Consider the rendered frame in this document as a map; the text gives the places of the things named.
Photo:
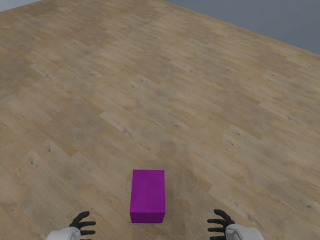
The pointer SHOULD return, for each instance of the robot right forearm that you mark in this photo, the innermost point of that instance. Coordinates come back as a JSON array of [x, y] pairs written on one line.
[[240, 232]]

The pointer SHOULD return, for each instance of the robot left forearm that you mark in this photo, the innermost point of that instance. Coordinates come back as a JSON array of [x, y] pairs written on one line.
[[69, 233]]

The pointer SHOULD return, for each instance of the right robot hand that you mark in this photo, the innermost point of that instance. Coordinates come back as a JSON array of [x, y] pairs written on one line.
[[225, 223]]

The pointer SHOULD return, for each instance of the carton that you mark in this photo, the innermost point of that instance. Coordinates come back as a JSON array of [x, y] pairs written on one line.
[[147, 203]]

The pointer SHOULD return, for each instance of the left robot hand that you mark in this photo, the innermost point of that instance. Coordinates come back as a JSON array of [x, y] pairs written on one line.
[[77, 224]]

